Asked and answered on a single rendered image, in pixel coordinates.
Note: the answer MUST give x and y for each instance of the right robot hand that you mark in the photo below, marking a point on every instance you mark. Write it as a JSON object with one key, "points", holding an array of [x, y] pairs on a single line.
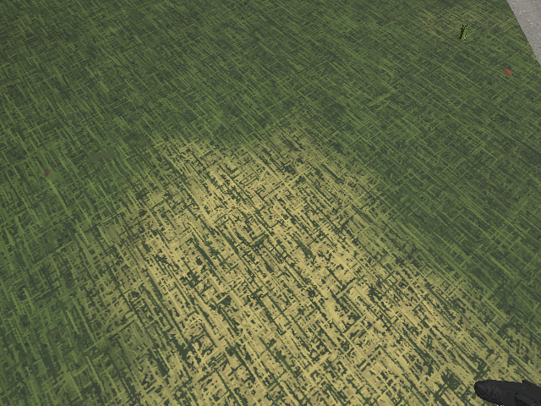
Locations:
{"points": [[509, 393]]}

